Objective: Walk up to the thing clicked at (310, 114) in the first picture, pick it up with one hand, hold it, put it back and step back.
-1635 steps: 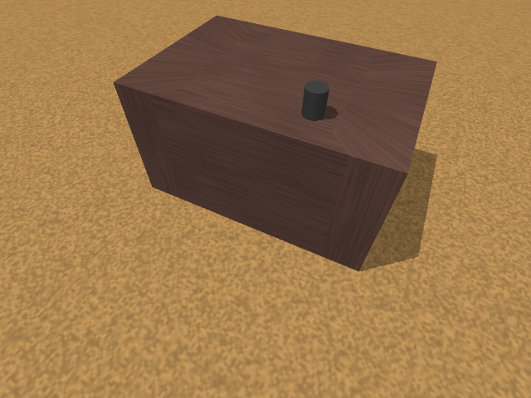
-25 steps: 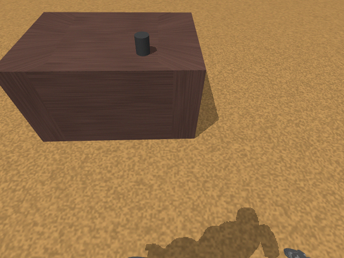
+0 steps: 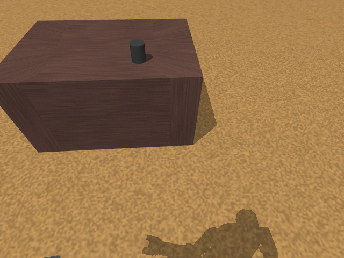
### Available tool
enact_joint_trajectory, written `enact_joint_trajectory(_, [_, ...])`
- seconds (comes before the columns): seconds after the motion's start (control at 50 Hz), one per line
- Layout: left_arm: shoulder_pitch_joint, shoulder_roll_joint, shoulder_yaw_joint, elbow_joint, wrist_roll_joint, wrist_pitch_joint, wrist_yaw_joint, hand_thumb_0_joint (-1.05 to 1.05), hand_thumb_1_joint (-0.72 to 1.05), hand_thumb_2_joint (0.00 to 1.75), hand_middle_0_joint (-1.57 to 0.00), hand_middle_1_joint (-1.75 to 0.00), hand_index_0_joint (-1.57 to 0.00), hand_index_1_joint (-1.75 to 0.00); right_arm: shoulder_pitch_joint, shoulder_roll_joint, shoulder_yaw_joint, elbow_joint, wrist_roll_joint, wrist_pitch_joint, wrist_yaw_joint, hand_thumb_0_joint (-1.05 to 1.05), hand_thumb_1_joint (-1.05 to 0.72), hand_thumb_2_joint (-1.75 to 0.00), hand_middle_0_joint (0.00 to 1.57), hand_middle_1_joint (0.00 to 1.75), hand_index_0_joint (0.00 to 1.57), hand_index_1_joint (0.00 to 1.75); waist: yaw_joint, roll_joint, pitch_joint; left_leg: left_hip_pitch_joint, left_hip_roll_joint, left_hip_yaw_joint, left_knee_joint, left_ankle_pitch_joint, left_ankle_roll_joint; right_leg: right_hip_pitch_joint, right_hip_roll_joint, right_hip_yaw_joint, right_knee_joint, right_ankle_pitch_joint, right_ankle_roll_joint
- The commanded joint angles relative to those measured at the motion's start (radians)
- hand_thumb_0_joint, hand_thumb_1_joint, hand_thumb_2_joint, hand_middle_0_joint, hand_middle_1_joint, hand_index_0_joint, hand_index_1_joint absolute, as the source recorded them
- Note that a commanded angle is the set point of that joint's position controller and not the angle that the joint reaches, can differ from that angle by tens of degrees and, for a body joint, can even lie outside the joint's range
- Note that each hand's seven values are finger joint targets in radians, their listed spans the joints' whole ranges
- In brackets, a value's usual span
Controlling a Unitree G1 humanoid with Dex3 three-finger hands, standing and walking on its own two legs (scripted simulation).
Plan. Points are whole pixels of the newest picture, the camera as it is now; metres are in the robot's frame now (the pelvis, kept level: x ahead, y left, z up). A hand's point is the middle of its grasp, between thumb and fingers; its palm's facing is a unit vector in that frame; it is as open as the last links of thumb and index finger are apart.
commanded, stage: step back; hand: left
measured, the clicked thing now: (137, 51) +1.13 +0.17 -0.11
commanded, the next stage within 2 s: stand in 0.20 s
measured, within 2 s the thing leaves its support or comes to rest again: neither
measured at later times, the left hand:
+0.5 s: hand out of the picture +0.08 +0.25 -0.15, palm faces -0.03 -0.94 -0.34, open 7.4 cm
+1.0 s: hand out of the picture +0.00 +0.25 -0.14, palm faces -0.02 -0.94 -0.35, open 7.4 cm
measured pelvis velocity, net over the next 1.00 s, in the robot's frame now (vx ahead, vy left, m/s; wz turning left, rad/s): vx -0.05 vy -0.01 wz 0.02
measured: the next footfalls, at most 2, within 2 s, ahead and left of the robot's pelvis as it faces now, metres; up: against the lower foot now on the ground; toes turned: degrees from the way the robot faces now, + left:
none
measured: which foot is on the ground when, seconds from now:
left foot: down 0.00-1.00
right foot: down 0.00-1.00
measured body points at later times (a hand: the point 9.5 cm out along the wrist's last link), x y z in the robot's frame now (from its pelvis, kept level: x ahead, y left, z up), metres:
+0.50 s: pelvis -0.01 +0.00 +0.01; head +0.02 +0.01 +0.46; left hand +0.08 +0.30 -0.12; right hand +0.10 -0.29 -0.11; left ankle -0.02 +0.12 -0.73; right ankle -0.03 -0.13 -0.73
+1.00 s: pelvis -0.05 -0.01 +0.02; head -0.04 -0.01 +0.47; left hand +0.00 +0.30 -0.11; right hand +0.02 -0.31 -0.12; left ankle -0.02 +0.12 -0.73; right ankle -0.03 -0.13 -0.73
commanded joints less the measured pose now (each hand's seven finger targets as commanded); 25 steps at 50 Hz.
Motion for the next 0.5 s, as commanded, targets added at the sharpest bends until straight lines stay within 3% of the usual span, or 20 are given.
enact_joint_trajectory(0.0, [-0.061,0.212,0.056,-0.061,-0.007,-0.028,0.02,0.0,0.9,0.9,-0.2,-0.3,-0.2,-0.3,-0.036,-0.231,-0.046,-0.059,0.01,-0.026,-0.024,0.0,-0.9,-0.9,0.2,0.3,0.2,0.3,0.013,0.017,-0.083,0.072,0.162,-0.15,-0.068,0.589,0.088,0.028,-0.04,0.025,-0.031,0.377,-0.06])
enact_joint_trajectory(0.02, [-0.054,0.214,0.057,-0.053,-0.009,-0.029,0.022,0.0,0.9,0.9,-0.2,-0.3,-0.2,-0.3,-0.035,-0.224,-0.047,-0.058,0.013,-0.024,-0.027,0.0,-0.9,-0.9,0.2,0.3,0.2,0.3,0.014,0.015,-0.104,0.059,0.137,-0.118,-0.038,0.622,0.074,0.065,-0.047,0.032,-0.027,0.433,-0.068])
enact_joint_trajectory(0.06, [-0.028,0.225,0.061,-0.049,-0.013,-0.027,0.026,0.0,0.9,0.9,-0.2,-0.3,-0.2,-0.3,-0.049,-0.214,-0.047,-0.062,0.015,-0.019,-0.031,0.0,-0.9,-0.9,0.2,0.3,0.2,0.3,0.023,0.014,-0.138,0.008,0.1,-0.062,0.018,0.586,0.053,0.139,-0.069,0.053,-0.013,0.521,-0.087])
enact_joint_trajectory(0.1, [-0.006,0.245,0.065,-0.043,-0.013,-0.021,0.029,0.0,0.9,0.9,-0.2,-0.3,-0.2,-0.3,-0.074,-0.202,-0.046,-0.072,0.011,-0.013,-0.03,0.0,-0.9,-0.9,0.2,0.3,0.2,0.3,0.036,-0.009,-0.134,-0.062,0.071,-0.039,0.067,0.438,0.043,0.167,-0.112,0.117,-0.032,0.466,-0.121])
enact_joint_trajectory(0.14, [-0.037,0.268,0.067,-0.048,-0.008,-0.019,0.031,0.0,0.9,0.9,-0.2,-0.3,-0.2,-0.3,-0.082,-0.185,-0.044,-0.072,0.005,-0.007,-0.027,0.0,-0.9,-0.9,0.2,0.3,0.2,0.3,0.024,-0.049,-0.108,-0.088,0.053,-0.021,0.079,0.262,0.028,0.133,-0.181,0.19,-0.077,0.393,-0.169])
enact_joint_trajectory(0.16, [-0.063,0.27,0.068,-0.055,-0.007,-0.018,0.031,0.0,0.9,0.9,-0.2,-0.3,-0.2,-0.3,-0.076,-0.183,-0.044,-0.067,0.002,-0.006,-0.026,0.0,-0.9,-0.9,0.2,0.3,0.2,0.3,0.012,-0.068,-0.093,-0.092,0.048,-0.016,0.072,0.201,0.028,0.115,-0.191,0.189,-0.083,0.377,-0.178])
enact_joint_trajectory(0.18, [-0.112,0.237,0.047,-0.044,-0.017,-0.014,0.029,0.0,0.9,0.9,-0.2,-0.3,-0.2,-0.3,-0.072,-0.18,-0.025,-0.069,0.02,-0.005,-0.027,0.0,-0.9,-0.9,0.2,0.3,0.2,0.3,-0.016,-0.028,-0.05,0.011,0.089,-0.111,-0.062,0.383,0.027,-0.005,-0.164,0.171,-0.088,0.477,-0.124])
enact_joint_trajectory(0.2, [-0.123,0.201,0.037,-0.048,-0.027,-0.008,0.028,0.0,0.9,0.9,-0.2,-0.3,-0.2,-0.3,-0.071,-0.199,-0.026,-0.055,0.021,-0.011,-0.024,0.0,-0.9,-0.9,0.2,0.3,0.2,0.3,-0.013,0.005,-0.048,0.054,0.13,-0.145,-0.109,0.504,0.046,-0.005,-0.085,0.086,-0.071,0.474,-0.065])
enact_joint_trajectory(0.22, [-0.101,0.19,0.031,-0.042,-0.029,-0.004,0.028,0.0,0.9,0.9,-0.2,-0.3,-0.2,-0.3,-0.093,-0.222,-0.03,-0.05,0.019,-0.014,-0.023,0.0,-0.9,-0.9,0.2,0.3,0.2,0.3,0.003,0.002,-0.064,0.074,0.15,-0.159,-0.1,0.56,0.058,0.008,-0.061,0.062,-0.074,0.448,-0.047])
enact_joint_trajectory(0.24, [-0.086,0.188,0.027,-0.033,-0.028,-0.005,0.03,0.0,0.9,0.9,-0.2,-0.3,-0.2,-0.3,-0.1,-0.241,-0.034,-0.044,0.017,-0.015,-0.025,0.0,-0.9,-0.9,0.2,0.3,0.2,0.3,0.006,0.0,-0.085,0.094,0.161,-0.16,-0.082,0.622,0.064,0.042,-0.065,0.059,-0.095,0.477,-0.04])
enact_joint_trajectory(0.32, [-0.096,0.189,0.026,-0.009,-0.023,-0.003,0.031,0.0,0.9,0.9,-0.2,-0.3,-0.2,-0.3,-0.091,-0.225,-0.021,-0.03,0.023,-0.012,-0.034,0.0,-0.9,-0.9,0.2,0.3,0.2,0.3,-0.011,0.031,-0.14,0.168,0.152,-0.119,-0.112,0.724,0.039,0.098,-0.066,0.049,-0.109,0.556,-0.042])
enact_joint_trajectory(0.38, [-0.095,0.184,0.019,0.009,-0.023,-0.002,0.029,0.0,0.9,0.9,-0.2,-0.3,-0.2,-0.3,-0.121,-0.22,-0.014,-0.023,0.026,-0.009,-0.032,0.0,-0.9,-0.9,0.2,0.3,0.2,0.3,-0.006,0.049,-0.153,0.189,0.143,-0.108,-0.157,0.63,0.032,0.115,-0.069,0.055,-0.167,0.493,-0.036])
enact_joint_trajectory(0.42, [-0.109,0.183,0.018,0.018,-0.02,-0.005,0.028,0.0,0.9,0.9,-0.2,-0.3,-0.2,-0.3,-0.134,-0.211,-0.01,-0.022,0.026,-0.005,-0.031,0.0,-0.9,-0.9,0.2,0.3,0.2,0.3,-0.007,0.032,-0.158,0.169,0.14,-0.101,-0.171,0.594,0.028,0.15,-0.076,0.055,-0.192,0.508,-0.033])
enact_joint_trajectory(0.48, [-0.109,0.19,0.016,0.038,-0.016,-0.005,0.023,0.0,0.9,0.9,-0.2,-0.3,-0.2,-0.3,-0.154,-0.2,-0.004,-0.013,0.026,-0.003,-0.027,0.0,-0.9,-0.9,0.2,0.3,0.2,0.3,-0.004,0.024,-0.132,0.155,0.132,-0.1,-0.219,0.451,0.02,0.144,-0.084,0.061,-0.239,0.431,-0.032])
